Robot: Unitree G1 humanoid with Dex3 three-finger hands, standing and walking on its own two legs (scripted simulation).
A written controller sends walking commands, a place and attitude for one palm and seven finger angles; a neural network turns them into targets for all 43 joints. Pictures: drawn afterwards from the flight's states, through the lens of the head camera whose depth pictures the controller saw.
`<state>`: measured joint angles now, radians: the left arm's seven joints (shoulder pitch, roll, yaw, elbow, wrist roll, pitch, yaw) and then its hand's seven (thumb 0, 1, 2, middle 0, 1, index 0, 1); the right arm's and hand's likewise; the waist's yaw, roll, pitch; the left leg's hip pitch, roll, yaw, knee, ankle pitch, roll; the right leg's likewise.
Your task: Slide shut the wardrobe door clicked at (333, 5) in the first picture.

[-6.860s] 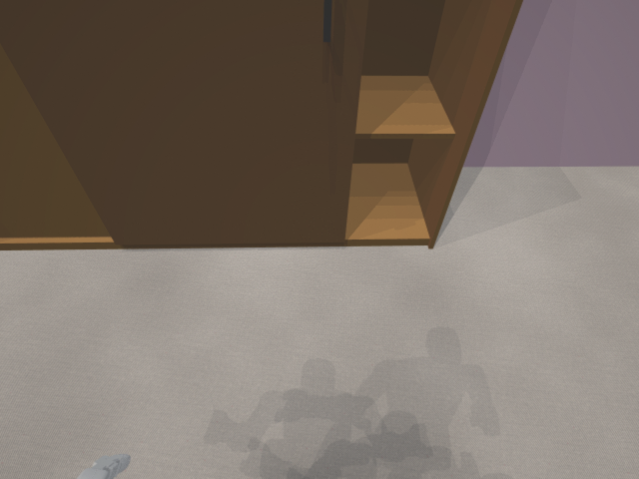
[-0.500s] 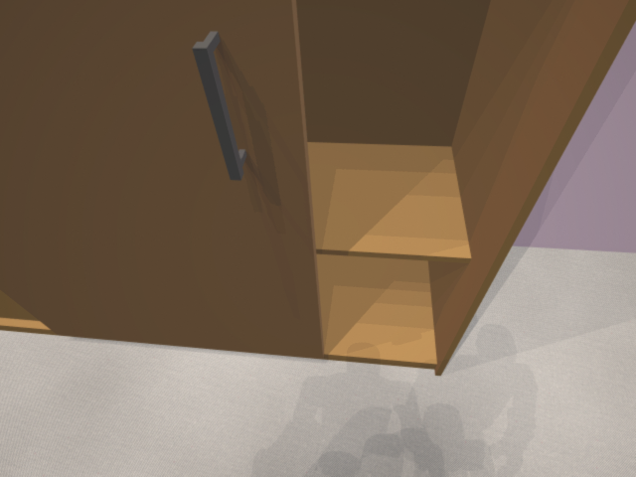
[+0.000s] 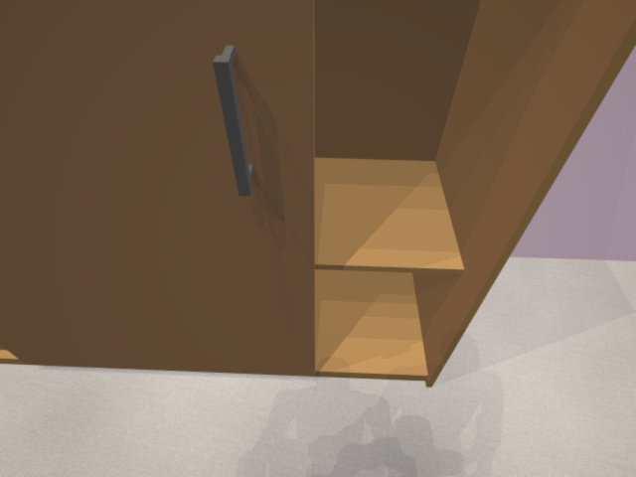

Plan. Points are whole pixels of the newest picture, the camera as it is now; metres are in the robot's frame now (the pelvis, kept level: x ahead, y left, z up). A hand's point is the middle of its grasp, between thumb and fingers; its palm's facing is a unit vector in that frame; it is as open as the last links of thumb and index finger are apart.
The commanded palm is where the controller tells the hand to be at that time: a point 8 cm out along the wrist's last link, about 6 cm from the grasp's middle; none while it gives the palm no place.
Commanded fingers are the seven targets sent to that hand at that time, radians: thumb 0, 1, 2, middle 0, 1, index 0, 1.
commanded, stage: come to a stop and stand still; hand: left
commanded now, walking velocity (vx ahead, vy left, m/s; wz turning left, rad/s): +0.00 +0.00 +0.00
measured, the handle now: (238, 127) +0.51 +0.15 +0.19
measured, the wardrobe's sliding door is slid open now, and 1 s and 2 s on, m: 0.36 0.36 0.36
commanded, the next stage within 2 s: look again from close up in 0.06 s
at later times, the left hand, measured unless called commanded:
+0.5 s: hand out of the picture +0.00 +0.18 -0.18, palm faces +0.02 -0.98 -0.22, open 7.4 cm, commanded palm none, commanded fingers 0.00 0.90 0.90 -0.20 -0.30 -0.20 -0.30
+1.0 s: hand out of the picture -0.01 +0.15 -0.18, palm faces +0.03 -0.98 -0.18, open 7.4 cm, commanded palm none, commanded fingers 0.00 0.90 0.90 -0.20 -0.30 -0.20 -0.30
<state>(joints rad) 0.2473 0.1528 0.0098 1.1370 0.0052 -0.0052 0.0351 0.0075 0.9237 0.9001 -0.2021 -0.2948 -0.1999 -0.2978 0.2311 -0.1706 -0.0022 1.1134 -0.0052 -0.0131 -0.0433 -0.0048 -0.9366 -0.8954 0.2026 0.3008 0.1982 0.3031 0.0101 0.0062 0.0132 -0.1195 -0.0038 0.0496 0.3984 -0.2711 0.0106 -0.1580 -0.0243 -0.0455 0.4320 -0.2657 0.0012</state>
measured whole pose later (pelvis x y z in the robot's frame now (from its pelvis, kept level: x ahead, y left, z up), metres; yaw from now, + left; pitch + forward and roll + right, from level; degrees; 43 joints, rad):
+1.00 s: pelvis +0.00 -0.01 +0.00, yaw +0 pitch -1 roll +1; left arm 0.30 0.13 -0.01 1.13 0.01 -0.01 0.03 0.00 0.91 0.90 -0.20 -0.29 -0.20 -0.30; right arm 0.29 -0.14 0.02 1.14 -0.01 -0.03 -0.04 0.00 -0.91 -0.90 0.20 0.30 0.20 0.30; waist 0.01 0.01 0.02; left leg -0.14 0.01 0.05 0.44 -0.29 0.00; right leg -0.18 -0.01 -0.05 0.48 -0.29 -0.02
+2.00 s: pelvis -0.05 -0.02 -0.05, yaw +2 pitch +5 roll +0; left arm 0.49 0.20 0.15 0.00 -0.24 -0.31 -0.23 0.01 0.54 0.74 -0.23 -0.53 -0.23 -0.53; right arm 0.16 -0.27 -0.04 0.48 0.02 -0.25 -0.02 0.01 -0.90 -0.90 0.20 0.30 0.20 0.30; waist 0.05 -0.03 -0.07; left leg -0.57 0.03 0.01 0.89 -0.42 -0.01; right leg -0.58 -0.02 -0.09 0.89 -0.41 -0.04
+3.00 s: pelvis -0.03 -0.01 +0.00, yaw +3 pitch -4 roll -1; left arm -0.09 0.45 0.45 0.03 -0.33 0.19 -0.43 -0.01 -0.48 0.31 -0.30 -1.19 -0.30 -1.19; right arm 0.18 -0.25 0.11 0.64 0.06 -0.28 -0.10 0.01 -0.90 -0.90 0.21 0.30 0.20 0.30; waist 0.09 0.06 -0.01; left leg -0.16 0.02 0.00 0.50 -0.28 0.00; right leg -0.15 -0.01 -0.10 0.46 -0.25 -0.02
